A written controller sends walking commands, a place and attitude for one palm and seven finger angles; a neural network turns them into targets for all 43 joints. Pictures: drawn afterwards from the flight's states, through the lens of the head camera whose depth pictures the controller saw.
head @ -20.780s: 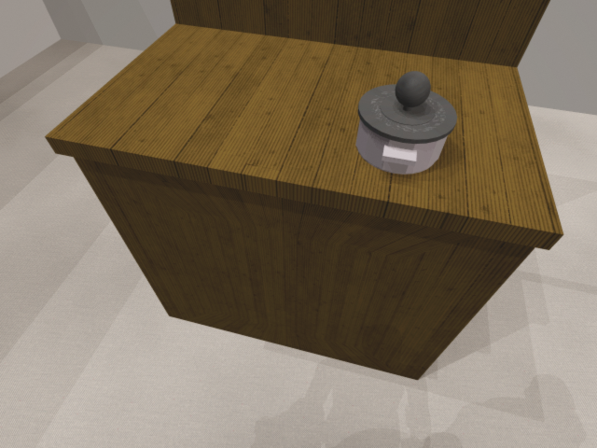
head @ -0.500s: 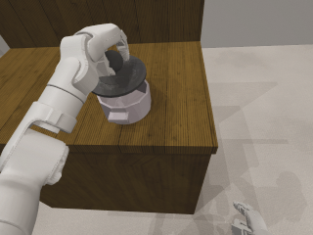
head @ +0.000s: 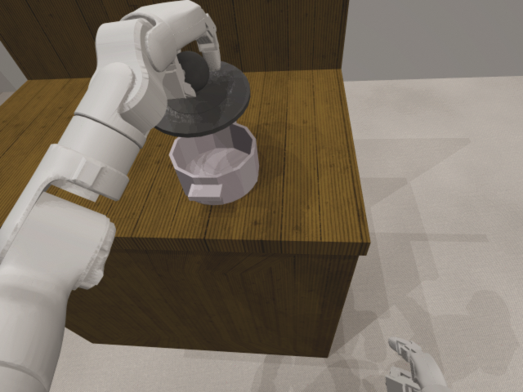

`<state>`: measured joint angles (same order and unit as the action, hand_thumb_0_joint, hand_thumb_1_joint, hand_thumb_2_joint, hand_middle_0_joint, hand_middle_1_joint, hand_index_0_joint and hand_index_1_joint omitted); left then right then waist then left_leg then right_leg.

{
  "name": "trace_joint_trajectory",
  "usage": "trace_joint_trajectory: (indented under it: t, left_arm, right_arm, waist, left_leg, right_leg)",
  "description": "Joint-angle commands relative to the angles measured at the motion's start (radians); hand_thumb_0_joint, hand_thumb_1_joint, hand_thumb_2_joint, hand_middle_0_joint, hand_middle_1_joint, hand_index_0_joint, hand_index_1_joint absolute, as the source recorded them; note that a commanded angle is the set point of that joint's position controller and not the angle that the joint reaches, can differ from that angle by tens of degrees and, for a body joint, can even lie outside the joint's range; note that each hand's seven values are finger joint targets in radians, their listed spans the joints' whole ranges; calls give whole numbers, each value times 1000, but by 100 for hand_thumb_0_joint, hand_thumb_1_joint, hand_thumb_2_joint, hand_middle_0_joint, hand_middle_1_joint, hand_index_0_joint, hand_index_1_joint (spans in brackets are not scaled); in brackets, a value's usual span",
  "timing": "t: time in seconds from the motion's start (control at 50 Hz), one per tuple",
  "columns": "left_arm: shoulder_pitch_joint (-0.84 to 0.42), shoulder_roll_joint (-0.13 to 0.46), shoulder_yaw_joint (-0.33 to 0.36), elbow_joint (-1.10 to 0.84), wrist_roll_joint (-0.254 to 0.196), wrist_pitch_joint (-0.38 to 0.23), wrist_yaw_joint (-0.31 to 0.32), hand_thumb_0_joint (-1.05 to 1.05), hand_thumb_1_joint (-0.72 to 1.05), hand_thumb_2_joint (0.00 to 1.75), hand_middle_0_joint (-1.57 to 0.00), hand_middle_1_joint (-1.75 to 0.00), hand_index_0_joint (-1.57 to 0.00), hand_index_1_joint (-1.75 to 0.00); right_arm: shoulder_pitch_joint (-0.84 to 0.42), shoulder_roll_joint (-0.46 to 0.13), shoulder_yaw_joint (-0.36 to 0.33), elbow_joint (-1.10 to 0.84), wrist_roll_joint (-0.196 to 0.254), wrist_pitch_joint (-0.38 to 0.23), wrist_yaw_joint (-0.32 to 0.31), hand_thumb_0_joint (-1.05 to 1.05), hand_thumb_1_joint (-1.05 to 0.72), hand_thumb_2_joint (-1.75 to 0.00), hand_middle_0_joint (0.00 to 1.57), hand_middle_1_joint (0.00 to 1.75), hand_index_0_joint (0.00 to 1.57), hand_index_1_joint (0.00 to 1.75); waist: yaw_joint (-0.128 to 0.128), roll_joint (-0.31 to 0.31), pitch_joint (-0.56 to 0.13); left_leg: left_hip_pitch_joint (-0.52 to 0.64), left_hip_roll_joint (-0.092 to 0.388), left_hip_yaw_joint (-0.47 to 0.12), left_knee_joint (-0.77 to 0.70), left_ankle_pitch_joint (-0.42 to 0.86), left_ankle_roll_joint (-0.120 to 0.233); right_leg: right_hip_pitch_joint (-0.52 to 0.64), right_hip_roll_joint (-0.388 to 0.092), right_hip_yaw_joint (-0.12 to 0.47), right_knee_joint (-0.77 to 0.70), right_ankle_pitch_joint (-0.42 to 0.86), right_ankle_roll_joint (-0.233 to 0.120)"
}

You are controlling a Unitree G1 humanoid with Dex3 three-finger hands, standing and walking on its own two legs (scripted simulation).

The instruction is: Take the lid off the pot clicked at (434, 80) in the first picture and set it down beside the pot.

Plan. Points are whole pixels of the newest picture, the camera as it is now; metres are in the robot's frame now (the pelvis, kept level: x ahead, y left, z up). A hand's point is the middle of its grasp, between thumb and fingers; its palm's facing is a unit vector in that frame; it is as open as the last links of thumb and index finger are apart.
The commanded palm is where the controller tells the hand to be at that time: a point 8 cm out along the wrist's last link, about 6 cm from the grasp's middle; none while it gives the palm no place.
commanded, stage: lift the lid straight up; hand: left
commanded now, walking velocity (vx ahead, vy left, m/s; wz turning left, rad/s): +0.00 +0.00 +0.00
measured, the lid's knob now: (189, 72) +0.48 +0.11 +0.26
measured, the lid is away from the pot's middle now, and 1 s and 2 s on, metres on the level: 0.01 0.02 0.15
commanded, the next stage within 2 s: move the lid sideways beside the pot in 0.74 s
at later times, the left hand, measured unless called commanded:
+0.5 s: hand (174, 43) +0.45 +0.11 +0.31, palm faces -0.10 -0.07 -0.99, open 8.3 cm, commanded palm +0.43 +0.13 +0.39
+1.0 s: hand (166, 27) +0.46 +0.12 +0.33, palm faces -0.07 -0.08 -0.99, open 8.3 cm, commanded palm +0.42 +0.15 +0.39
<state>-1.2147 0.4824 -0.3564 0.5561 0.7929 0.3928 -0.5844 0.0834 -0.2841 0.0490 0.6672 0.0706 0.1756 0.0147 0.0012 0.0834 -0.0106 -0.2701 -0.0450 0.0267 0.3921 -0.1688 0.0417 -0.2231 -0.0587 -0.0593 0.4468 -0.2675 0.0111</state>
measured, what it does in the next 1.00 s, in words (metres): stands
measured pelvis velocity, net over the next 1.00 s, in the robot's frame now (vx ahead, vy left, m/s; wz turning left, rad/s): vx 0.00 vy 0.00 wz -0.01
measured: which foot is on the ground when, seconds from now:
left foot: down 0.00-1.00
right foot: down 0.00-1.00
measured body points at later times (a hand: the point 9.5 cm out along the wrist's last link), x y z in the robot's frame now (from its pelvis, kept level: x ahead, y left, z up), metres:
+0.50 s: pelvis +0.00 +0.00 +0.00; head +0.02 -0.04 +0.45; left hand +0.45 +0.12 +0.36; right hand +0.17 -0.24 -0.12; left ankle +0.02 +0.10 -0.74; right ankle -0.03 -0.13 -0.74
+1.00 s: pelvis +0.00 +0.00 +0.00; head +0.03 -0.04 +0.45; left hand +0.46 +0.12 +0.38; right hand +0.19 -0.23 -0.12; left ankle +0.02 +0.10 -0.74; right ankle -0.03 -0.13 -0.74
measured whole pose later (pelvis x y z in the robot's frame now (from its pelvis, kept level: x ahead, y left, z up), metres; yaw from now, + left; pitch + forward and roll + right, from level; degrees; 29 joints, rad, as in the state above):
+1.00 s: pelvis +0.00 +0.00 +0.00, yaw -1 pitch +4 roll +1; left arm -1.33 0.52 -0.30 0.57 0.84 0.42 -0.63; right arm 0.07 -0.29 0.06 0.64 0.07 0.18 0.01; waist 0.00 0.09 -0.02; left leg -0.28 -0.05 0.04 0.38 -0.17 0.05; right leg -0.24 -0.06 -0.05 0.44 -0.26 0.02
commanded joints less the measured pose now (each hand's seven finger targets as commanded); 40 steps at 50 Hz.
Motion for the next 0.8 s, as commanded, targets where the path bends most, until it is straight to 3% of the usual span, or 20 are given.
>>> trace_joint_trajectory:
  t: [0.0, 0.02, 0.06, 0.1, 0.12, 0.2, 0.22, 0.24, 0.3, 0.4, 0.42, 0.46, 0.5, 0.52, 0.56, 0.6, 0.62, 0.66, 0.7, 0.78]
  left_arm:
    - [-624, 187, 134, -182, 25, -12, 66, 0, 50, 114, -84, -94, -85, -96]
    - [-692, 286, 202, -216, 50, -17, 71, 0, 50, 114, -84, -94, -85, -96]
    - [-676, 322, 226, -146, 62, -11, 68, 0, 50, 114, -84, -94, -85, -96]
    - [-663, 247, 171, -156, 35, -16, 64, 0, 50, 114, -84, -94, -85, -96]
    - [-706, 300, 205, -171, 57, -18, 66, 0, 50, 114, -84, -94, -85, -96]
    - [-646, 262, 182, -136, 42, -9, 55, 0, 50, 114, -84, -94, -85, -96]
    - [-663, 312, 216, -124, 65, -5, 54, 0, 50, 114, -84, -94, -85, -96]
    - [-664, 284, 186, -76, 70, 2, 46, 0, 50, 114, -84, -94, -85, -96]
    - [-689, 203, 124, -183, 34, -1, 40, 0, 50, 114, -84, -94, -85, -96]
    - [-740, 205, 121, -152, 35, 14, 39, 0, 50, 114, -84, -94, -85, -96]
    - [-800, 316, 194, -173, 63, 10, 47, 0, 50, 114, -84, -94, -85, -96]
    - [-829, 342, 213, -156, 71, 7, 48, 0, 50, 114, -84, -94, -85, -96]
    - [-808, 263, 155, -147, 44, 5, 43, 0, 50, 114, -84, -94, -85, -96]
    - [-845, 337, 206, -165, 71, 5, 46, 0, 50, 114, -84, -94, -85, -96]
    - [-777, 322, 203, -97, 80, 14, 39, 0, 50, 114, -84, -94, -85, -96]
    - [-690, 204, 127, -39, 49, 24, 26, 0, 50, 114, -84, -94, -85, -96]
    - [-717, 247, 155, -90, 70, 23, 25, 0, 50, 114, -84, -94, -85, -96]
    - [-719, 232, 143, -119, 75, 29, 22, 0, 50, 114, -84, -94, -85, -96]
    - [-686, 155, 94, -99, 47, 37, 22, 0, 50, 114, -84, -94, -85, -96]
    - [-816, 314, 192, -170, 84, 35, 28, 0, 50, 114, -84, -94, -85, -96]
  right_arm:
    - [-124, -113, -41, -144, 3, -53, -5, 0, -90, -90, 20, 30, 20, 30]
    - [-115, -115, -36, -135, -3, -54, -8, 0, -90, -90, 20, 30, 20, 30]
    - [-120, -115, -31, -139, -4, -51, -16, 0, -90, -90, 20, 30, 20, 30]
    - [-122, -114, -35, -148, 4, -53, -15, 0, -90, -90, 20, 30, 20, 30]
    - [-115, -111, -32, -141, -1, -55, -15, 0, -90, -90, 20, 30, 20, 30]
    - [-119, -118, -38, -154, 4, -52, -12, 0, -90, -90, 20, 30, 20, 30]
    - [-113, -116, -32, -148, -1, -48, -12, 0, -90, -90, 20, 30, 20, 30]
    - [-126, -118, -31, -149, 2, -41, -15, 0, -90, -90, 20, 30, 20, 30]
    - [-129, -117, -37, -165, 12, -49, -10, 0, -90, -90, 20, 30, 20, 30]
    - [-110, -119, -36, -145, 11, -60, -16, 0, -90, -90, 20, 30, 20, 30]
    - [-105, -120, -31, -138, 7, -63, -19, 0, -90, -90, 20, 30, 20, 30]
    - [-107, -117, -29, -140, 4, -71, -27, 0, -90, -90, 20, 30, 20, 30]
    - [-101, -117, -33, -141, 10, -76, -23, 0, -90, -90, 20, 30, 20, 30]
    - [-98, -118, -32, -134, 3, -79, -23, 0, -90, -90, 20, 30, 20, 30]
    - [-106, -117, -30, -142, 2, -73, -22, 0, -90, -90, 20, 30, 20, 30]
    - [-93, -123, -35, -137, 13, -58, -11, 0, -90, -90, 20, 30, 20, 30]
    - [-108, -119, -32, -142, 7, -54, -7, 0, -90, -90, 20, 30, 20, 30]
    - [-130, -116, -31, -163, 7, -49, -7, 0, -90, -90, 20, 30, 20, 30]
    - [-115, -120, -35, -156, 13, -44, -2, 0, -90, -90, 20, 30, 20, 30]
    - [-120, -117, -28, -160, 4, -52, -17, 0, -90, -90, 20, 30, 20, 30]
  waist:
    - [-3, -94, -465]
    - [5, -116, -490]
    - [12, -156, -455]
    - [6, -125, -467]
    - [10, -141, -480]
    - [11, -130, -474]
    - [15, -168, -471]
    - [7, -174, -422]
    - [-1, -110, -470]
    - [-13, -99, -445]
    - [-2, -113, -473]
    - [4, -131, -481]
    - [-3, -107, -491]
    - [6, -111, -520]
    - [14, -141, -490]
    - [-1, -144, -442]
    - [10, -165, -464]
    - [9, -151, -465]
    - [-6, -126, -457]
    - [9, -149, -495]
  left_leg:
    - [284, -23, -58, 17, 310, 15]
    - [281, -23, -54, 4, 302, 14]
    - [238, -26, -42, 1, 261, 22]
    - [252, -27, -45, 4, 290, 21]
    - [255, -24, -44, -3, 296, 18]
    - [253, -26, -39, 15, 315, 24]
    - [233, -22, -36, 1, 301, 20]
    - [211, -22, -28, -1, 259, 23]
    - [275, -24, -39, 17, 333, 24]
    - [286, -24, -49, 9, 304, 21]
    - [274, -23, -49, -7, 276, 16]
    - [273, -29, -48, -3, 289, 24]
    - [289, -30, -51, 6, 325, 20]
    - [294, -26, -48, -1, 330, 14]
    - [259, -27, -42, 4, 321, 21]
    - [246, -22, -39, 8, 337, 18]
    - [245, -19, -38, 1, 335, 15]
    - [249, -22, -35, 15, 342, 23]
    - [269, -18, -44, 24, 384, 20]
    - [267, -28, -42, 14, 350, 27]
  right_leg:
    - [53, 69, 5, -28, 331, -74]
    - [82, 70, 12, -29, 350, -71]
    - [87, 62, 18, -30, 352, -69]
    - [83, 59, 11, -28, 363, -71]
    - [98, 62, 15, -27, 369, -68]
    - [92, 56, 17, -28, 387, -70]
    - [105, 58, 18, -25, 383, -66]
    - [77, 56, 17, -32, 359, -66]
    - [75, 56, 13, -29, 384, -69]
    - [46, 64, 6, -46, 342, -72]
    - [74, 66, 13, -42, 332, -69]
    - [90, 63, 17, -36, 364, -72]
    - [81, 61, 11, -38, 373, -72]
    - [97, 63, 17, -33, 381, -70]
    - [94, 58, 21, -30, 391, -73]
    - [67, 53, 8, -36, 392, -71]
    - [78, 57, 10, -31, 390, -68]
    - [72, 53, 15, -26, 403, -72]
    - [48, 55, 7, -31, 395, -72]
    - [93, 58, 17, -26, 414, -73]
